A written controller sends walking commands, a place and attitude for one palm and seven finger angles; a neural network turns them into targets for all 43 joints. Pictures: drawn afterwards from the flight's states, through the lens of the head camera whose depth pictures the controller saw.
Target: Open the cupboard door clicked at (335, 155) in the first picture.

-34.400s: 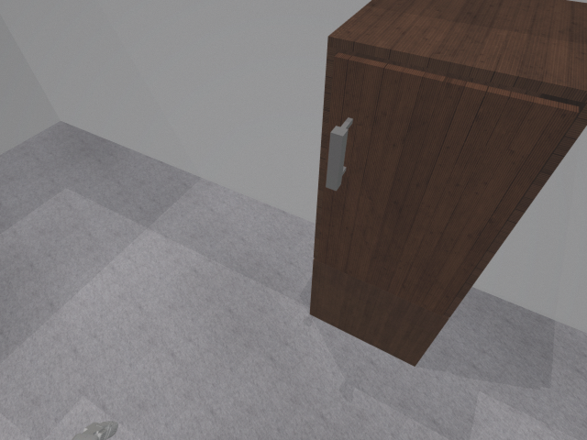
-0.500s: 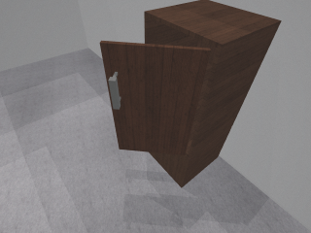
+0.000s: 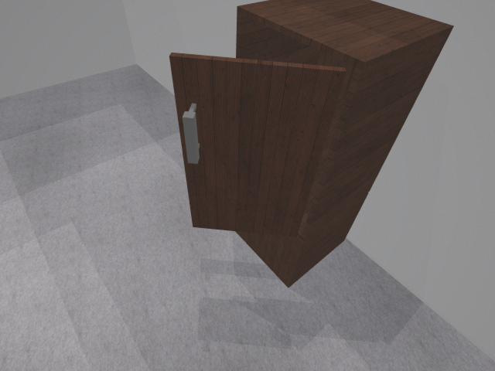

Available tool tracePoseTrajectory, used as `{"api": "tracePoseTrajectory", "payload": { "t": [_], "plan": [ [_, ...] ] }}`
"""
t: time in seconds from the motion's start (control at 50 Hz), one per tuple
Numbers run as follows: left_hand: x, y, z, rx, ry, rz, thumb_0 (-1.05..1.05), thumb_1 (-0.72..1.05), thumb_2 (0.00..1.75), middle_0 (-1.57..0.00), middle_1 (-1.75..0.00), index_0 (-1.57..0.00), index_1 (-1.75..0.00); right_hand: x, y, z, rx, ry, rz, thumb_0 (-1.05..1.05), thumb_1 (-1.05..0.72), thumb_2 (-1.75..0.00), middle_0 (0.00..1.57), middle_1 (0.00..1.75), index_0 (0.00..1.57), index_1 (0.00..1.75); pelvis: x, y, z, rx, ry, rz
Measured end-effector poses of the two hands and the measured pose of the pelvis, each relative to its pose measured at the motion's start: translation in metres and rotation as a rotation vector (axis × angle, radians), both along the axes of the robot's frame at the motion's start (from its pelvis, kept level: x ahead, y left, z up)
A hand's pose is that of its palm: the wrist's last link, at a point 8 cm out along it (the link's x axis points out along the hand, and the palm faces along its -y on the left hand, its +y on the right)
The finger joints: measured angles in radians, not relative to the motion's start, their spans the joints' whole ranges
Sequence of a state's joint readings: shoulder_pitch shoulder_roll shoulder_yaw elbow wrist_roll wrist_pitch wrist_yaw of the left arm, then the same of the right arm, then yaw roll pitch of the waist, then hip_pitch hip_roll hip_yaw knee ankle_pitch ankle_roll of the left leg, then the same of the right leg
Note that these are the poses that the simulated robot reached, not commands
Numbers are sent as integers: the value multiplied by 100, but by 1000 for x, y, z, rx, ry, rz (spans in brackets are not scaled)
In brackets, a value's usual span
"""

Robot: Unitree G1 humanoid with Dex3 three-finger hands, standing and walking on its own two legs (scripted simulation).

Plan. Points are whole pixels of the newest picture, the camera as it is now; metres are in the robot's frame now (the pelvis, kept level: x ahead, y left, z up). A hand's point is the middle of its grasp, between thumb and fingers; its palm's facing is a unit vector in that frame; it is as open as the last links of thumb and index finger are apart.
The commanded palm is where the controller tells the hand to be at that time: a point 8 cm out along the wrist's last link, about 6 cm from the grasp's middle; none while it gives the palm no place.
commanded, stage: look again from close up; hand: left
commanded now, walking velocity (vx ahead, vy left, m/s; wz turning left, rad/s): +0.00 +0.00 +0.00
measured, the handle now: (193, 133) +0.61 +0.17 +0.04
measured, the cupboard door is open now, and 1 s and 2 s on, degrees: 46 46 46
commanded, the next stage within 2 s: shuffle to correct the standing spot in 0.34 s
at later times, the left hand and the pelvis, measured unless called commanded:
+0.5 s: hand out of the picture -0.09 +0.15 -0.18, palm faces +0.07 -0.99 -0.15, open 7.4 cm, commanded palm none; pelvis -0.02 +0.01 +0.00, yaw +0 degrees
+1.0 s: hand out of the picture +0.03 +0.20 -0.17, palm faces -0.01 -0.99 -0.17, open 7.3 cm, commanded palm none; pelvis -0.01 +0.02 +0.01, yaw -2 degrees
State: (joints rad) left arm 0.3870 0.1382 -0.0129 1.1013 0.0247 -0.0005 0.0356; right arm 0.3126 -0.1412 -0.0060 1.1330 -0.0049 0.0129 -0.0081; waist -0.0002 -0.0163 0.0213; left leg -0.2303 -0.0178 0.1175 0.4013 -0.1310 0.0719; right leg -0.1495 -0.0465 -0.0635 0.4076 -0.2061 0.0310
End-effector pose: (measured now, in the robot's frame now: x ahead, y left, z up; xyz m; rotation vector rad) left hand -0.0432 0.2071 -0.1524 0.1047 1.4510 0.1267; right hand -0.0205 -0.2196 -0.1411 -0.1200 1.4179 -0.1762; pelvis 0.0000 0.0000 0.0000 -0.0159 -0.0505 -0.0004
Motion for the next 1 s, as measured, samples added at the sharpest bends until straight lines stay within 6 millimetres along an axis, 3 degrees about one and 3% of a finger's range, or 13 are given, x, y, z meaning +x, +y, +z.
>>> {"api": "tracePoseTrajectory", "payload": {
  "t": [0.12,0.24,0.48,0.62,0.7,0.76,0.8,0.9,1.0],
  "plan": [
    [-19,-3,-1,-14,32,20,0,91,89,-20,-29,-20,-30,-16,15,-4,20,24,-23,1,-91,-90,20,30,20,30,-6,6,-1,0,5,-1],
    [-32,-3,0,-10,40,35,0,91,89,-20,-29,-20,-30,-17,21,-7,32,9,-29,1,-91,-90,20,30,20,30,-11,9,-3,2,7,-3],
    [-50,-6,2,0,39,54,0,91,89,-20,-29,-20,-30,-11,13,-9,25,-44,-20,1,-92,-90,20,30,20,30,-21,6,-3,4,9,-5],
    [-57,-11,6,-20,42,78,0,91,89,-19,-29,-20,-30,-17,9,-2,13,-37,-19,1,-91,-90,20,30,20,30,-24,4,2,-1,20,-6],
    [-60,-8,-3,-41,60,96,0,91,89,-20,-29,-20,-30,-23,10,-2,-13,-37,-41,1,-91,-90,20,30,20,30,-25,9,-3,-17,20,-3],
    [-46,0,-19,-60,66,59,0,91,89,-20,-29,-20,-30,-37,16,-7,-40,-57,-79,1,-91,-90,20,30,20,30,-24,16,-14,-30,22,-18],
    [-26,6,-23,-64,35,27,0,91,89,-20,-29,-20,-30,-53,23,-8,-45,-35,-99,0,-91,-90,20,30,19,30,-26,18,-16,-15,12,-29],
    [32,26,-7,-21,-106,-17,1,93,89,-20,-29,-20,-30,-84,42,2,-5,62,-118,1,-91,-90,20,30,19,30,-22,20,-4,-4,32,-36],
    [69,41,11,20,-167,-56,2,94,89,-19,-29,-20,-30,-89,48,10,17,88,-149,1,-91,-90,20,30,20,30,-14,17,6,-15,55,-44]
  ]
}}
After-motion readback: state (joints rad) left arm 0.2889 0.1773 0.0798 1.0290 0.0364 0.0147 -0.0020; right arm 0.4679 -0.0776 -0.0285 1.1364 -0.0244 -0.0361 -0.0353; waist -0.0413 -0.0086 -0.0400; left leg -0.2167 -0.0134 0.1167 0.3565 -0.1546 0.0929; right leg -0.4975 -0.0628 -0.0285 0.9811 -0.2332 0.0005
